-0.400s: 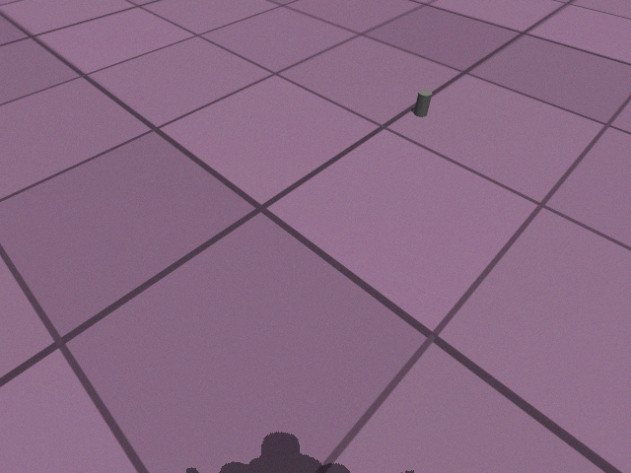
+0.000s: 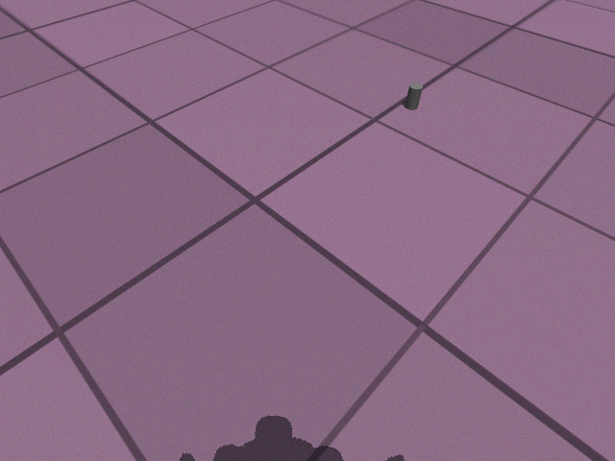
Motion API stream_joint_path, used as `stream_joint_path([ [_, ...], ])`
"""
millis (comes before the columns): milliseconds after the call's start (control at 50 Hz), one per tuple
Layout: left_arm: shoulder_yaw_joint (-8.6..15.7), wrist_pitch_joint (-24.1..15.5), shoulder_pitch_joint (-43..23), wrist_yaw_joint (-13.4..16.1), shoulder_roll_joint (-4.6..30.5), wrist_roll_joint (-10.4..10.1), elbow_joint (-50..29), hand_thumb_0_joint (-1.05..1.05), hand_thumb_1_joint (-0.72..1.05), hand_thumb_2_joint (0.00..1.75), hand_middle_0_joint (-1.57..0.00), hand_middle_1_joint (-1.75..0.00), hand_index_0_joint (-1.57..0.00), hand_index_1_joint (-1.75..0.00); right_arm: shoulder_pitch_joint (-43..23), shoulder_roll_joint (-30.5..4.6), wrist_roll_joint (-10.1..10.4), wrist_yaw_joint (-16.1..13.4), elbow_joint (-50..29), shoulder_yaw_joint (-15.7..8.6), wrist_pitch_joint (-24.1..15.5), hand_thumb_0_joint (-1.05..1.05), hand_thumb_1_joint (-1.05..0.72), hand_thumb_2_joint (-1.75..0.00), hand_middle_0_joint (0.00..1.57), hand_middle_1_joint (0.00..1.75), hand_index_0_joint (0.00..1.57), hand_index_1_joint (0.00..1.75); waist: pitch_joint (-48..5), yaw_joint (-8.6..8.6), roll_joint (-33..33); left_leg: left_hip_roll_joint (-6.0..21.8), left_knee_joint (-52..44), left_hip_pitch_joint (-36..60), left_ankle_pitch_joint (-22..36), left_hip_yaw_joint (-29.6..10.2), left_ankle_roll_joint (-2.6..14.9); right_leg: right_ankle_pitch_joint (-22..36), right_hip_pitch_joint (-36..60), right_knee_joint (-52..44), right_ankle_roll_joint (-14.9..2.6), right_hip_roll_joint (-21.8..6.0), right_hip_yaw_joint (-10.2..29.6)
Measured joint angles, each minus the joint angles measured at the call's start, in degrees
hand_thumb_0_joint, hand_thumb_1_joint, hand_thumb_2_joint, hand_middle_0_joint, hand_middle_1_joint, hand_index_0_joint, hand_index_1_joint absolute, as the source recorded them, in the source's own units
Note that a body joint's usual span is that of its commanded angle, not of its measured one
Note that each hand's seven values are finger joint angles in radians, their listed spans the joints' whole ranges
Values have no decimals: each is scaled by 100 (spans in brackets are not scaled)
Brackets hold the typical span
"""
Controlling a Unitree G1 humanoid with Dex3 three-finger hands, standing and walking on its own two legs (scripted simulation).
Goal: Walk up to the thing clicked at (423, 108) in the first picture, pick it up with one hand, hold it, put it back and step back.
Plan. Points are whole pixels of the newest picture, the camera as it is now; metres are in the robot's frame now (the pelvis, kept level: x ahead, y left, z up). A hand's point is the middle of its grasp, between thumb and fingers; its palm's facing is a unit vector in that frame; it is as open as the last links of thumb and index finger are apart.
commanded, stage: stand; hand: left
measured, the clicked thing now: (413, 96) +2.13 -0.60 -0.72
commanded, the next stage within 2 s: walk up in 0.72 s
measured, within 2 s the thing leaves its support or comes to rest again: neither
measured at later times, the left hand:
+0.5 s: hand out of the picture +0.08 +0.25 -0.16, palm faces -0.02 -0.94 -0.34, open 7.4 cm
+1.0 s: hand (147, 414) +0.21 +0.25 -0.12, palm faces -0.26 -0.86 -0.45, open 7.4 cm
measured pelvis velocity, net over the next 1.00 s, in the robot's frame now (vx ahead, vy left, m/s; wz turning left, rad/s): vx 0.06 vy -0.03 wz -0.28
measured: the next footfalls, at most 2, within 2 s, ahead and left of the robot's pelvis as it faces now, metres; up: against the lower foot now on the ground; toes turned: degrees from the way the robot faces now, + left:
right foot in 1.06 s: +0.14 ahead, -0.23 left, +0.00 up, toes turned -29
left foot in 1.50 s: +0.58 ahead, -0.07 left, +0.00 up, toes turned -37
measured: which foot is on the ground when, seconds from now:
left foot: down 0.00-1.00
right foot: down 0.00-0.80, up 0.82-1.00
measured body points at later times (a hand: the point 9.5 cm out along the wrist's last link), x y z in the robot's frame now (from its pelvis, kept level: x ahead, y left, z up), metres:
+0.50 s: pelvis +0.01 +0.00 +0.00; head +0.02 +0.00 +0.45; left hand +0.09 +0.30 -0.13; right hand +0.09 -0.30 -0.13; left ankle +0.00 +0.13 -0.75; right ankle -0.01 -0.12 -0.75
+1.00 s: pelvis +0.06 -0.03 -0.02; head +0.04 -0.07 +0.43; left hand +0.22 +0.29 -0.09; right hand +0.07 -0.38 -0.14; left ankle +0.00 +0.13 -0.75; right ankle +0.08 -0.19 -0.72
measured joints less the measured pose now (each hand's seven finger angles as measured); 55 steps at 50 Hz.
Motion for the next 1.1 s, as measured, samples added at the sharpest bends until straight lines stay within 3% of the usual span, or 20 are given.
stream_joint_path([
  [720,25,30,26,7,5,0,-11,0,90,90,-21,-30,-20,-30,2,-18,4,-22,-15,5,-10,1,-90,-90,20,30,21,30,-5,11,7,-34,-111,149,-1,13,20,-28,126,-62,24,-36,10],
  [760,124,29,247,-164,49,23,-230,0,90,90,-21,-30,-20,-30,26,-54,-95,180,-216,-155,-26,1,-90,-90,20,30,21,30,-90,85,-10,0,297,-59,-577,250,142,-231,-152,288,-52,-5,222],
  [800,204,50,504,-312,123,49,-338,0,90,90,-21,-30,-20,-30,46,-148,-136,334,-528,-296,-137,1,-90,-90,21,30,21,30,-202,54,-21,0,571,-190,-898,507,251,-611,-526,862,-77,-18,428],
  [840,242,134,627,-372,176,77,-320,1,90,90,-21,-30,-20,-30,74,-277,-150,396,-831,-417,-259,1,-90,-90,21,30,21,30,-312,-15,70,98,529,-196,-512,806,225,-1077,-1146,1942,-161,-103,266],
  [900,273,163,640,-479,343,68,-334,1,90,90,-21,-30,-20,-30,190,-424,-152,415,-1036,-517,-339,1,-90,-90,21,30,21,30,-420,-104,135,188,374,48,-622,1144,106,-1214,-1879,2981,-146,-402,40],
  [980,389,72,585,-651,583,23,-574,1,90,90,-21,-30,-20,-30,335,-740,-185,523,-1003,-614,-302,1,-90,-90,21,30,21,30,-473,-65,330,409,325,546,-931,1510,-11,-817,-2162,2798,-17,-818,-198],
  [1040,484,4,572,-673,838,21,-744,1,90,90,-21,-30,-20,-30,358,-911,-207,596,-996,-671,-235,1,-90,-90,21,30,21,30,-498,-39,379,606,794,781,-1466,1767,-67,-447,-2034,2410,-2,-991,-416],
  [1080,555,-124,553,-605,990,14,-843,1,90,90,-21,-30,-20,-30,367,-1015,-235,610,-1019,-688,-169,1,-90,-90,21,30,21,30,-546,-14,479,881,1813,542,-1995,1633,127,-458,-1911,2388,19,-857,-521],
  [1100,588,-211,540,-525,988,14,-927,1,90,90,-21,-30,-20,-30,326,-1074,-233,604,-1014,-694,-117,1,-90,-90,20,30,21,30,-521,48,608,971,2705,188,-2165,1244,177,-680,-1976,2681,36,-706,-551],
])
